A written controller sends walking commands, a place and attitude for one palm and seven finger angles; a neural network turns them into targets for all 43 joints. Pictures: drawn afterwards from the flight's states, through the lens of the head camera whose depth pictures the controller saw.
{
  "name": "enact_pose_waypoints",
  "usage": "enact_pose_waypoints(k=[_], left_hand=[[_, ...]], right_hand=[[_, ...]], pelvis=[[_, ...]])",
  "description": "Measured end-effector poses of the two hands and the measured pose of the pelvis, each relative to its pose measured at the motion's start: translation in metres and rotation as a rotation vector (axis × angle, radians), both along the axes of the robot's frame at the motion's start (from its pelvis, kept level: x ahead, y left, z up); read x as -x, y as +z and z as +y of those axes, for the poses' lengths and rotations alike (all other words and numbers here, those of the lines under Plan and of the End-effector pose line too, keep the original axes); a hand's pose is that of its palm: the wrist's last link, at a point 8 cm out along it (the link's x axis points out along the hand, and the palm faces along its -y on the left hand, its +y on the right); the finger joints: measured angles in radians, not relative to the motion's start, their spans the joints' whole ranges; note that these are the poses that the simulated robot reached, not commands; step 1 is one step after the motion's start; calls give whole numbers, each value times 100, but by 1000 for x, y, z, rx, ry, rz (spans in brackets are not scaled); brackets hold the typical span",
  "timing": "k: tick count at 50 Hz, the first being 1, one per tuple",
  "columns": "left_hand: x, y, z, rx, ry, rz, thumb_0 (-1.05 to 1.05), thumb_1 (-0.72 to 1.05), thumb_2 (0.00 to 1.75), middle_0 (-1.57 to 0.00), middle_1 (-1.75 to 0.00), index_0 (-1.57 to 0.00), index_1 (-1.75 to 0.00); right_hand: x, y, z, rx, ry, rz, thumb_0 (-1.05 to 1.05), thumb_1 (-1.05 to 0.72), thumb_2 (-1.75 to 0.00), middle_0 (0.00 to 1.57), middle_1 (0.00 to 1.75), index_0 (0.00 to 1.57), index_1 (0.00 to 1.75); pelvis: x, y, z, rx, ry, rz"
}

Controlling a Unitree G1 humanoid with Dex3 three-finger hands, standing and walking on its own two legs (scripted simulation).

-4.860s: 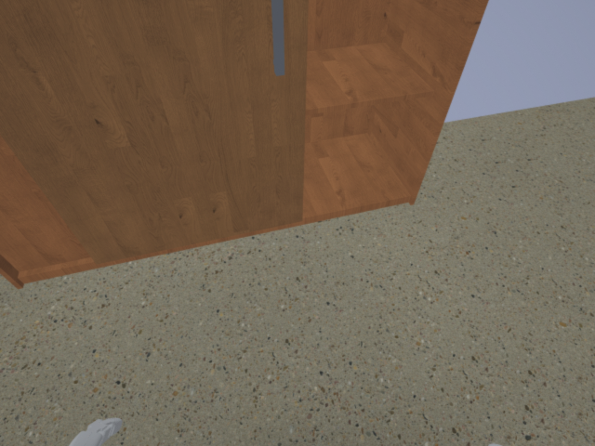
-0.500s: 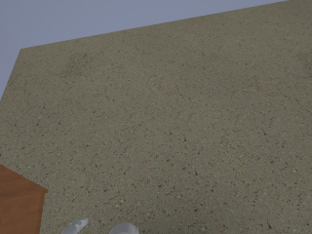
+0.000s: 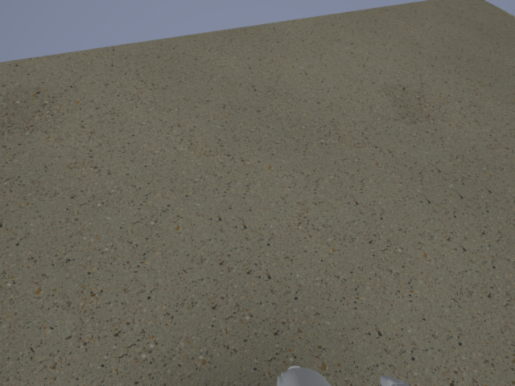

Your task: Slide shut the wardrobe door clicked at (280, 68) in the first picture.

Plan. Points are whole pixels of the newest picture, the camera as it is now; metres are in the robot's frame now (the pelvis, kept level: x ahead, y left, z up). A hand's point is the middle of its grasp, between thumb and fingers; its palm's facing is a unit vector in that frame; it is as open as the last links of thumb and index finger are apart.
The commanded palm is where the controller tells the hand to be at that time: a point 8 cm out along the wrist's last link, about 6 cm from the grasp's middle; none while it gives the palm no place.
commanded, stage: walk to a spot facing it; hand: left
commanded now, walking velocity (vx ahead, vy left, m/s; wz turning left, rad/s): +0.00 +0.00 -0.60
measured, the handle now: out of the picture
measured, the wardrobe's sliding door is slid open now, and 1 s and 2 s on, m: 0.54 0.54 0.54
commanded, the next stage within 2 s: turn to face it in 0.62 s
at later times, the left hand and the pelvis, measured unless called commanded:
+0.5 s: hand (209, 348) +0.19 +0.10 -0.15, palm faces -0.26 -0.93 -0.26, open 7.4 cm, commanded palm none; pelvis +0.07 -0.07 +0.00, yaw -17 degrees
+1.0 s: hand (223, 276) +0.34 +0.09 -0.18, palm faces -0.25 -0.95 -0.17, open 7.4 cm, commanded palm none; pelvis +0.25 -0.07 +0.00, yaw -18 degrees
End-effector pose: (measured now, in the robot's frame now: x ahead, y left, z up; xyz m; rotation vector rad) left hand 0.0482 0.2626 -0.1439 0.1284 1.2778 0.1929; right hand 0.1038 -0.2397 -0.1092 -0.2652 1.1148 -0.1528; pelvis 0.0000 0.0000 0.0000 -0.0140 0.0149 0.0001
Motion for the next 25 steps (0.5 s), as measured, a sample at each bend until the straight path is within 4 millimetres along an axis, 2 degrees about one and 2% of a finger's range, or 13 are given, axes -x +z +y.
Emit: enact_pose_waypoints(k=[5, 9, 13, 18, 21, 25], left_hand=[[-9, 7, 1, -5, -59, 33, 0, 91, 90, -20, -30, -20, -30], [-32, 11, -12, -7, -136, 43, 0, 91, 90, -20, -30, -20, -30], [-74, 15, -40, -14, -245, 12, 1, 91, 90, -20, -30, -20, -30], [-137, 17, -88, -41, -356, -118, 0, 91, 90, -20, -30, -20, -30], [-152, 26, -107, -44, -352, -175, 0, 91, 90, -20, -30, -20, -30], [-150, 30, -119, -47, -368, -117, 0, 91, 90, -20, -30, -20, -30]], right_hand=[[30, -1, -3, -14, -86, 27, 1, -90, -90, 21, 30, 20, 30], [63, -9, -13, -39, -174, 65, 1, -90, -90, 21, 30, 20, 30], [103, -22, -30, -66, -281, 130, 1, -90, -90, 21, 30, 20, 30], [148, -49, -57, -100, -384, 242, 1, -90, -90, 21, 30, 20, 30], [145, -48, -70, -109, -398, 287, 1, -90, -90, 20, 30, 20, 30], [100, -35, -88, -108, -415, 186, 2, -91, -90, 20, 30, 20, 30]], pelvis=[[-2, 4, 1, 10, -65, 1], [-7, 4, -5, 7, -127, 4], [-16, 1, -20, -2, -189, 9], [-32, -15, -49, -5, -236, 6], [-46, -11, -61, -12, -254, -8], [-69, 1, -75, -28, -302, -18]])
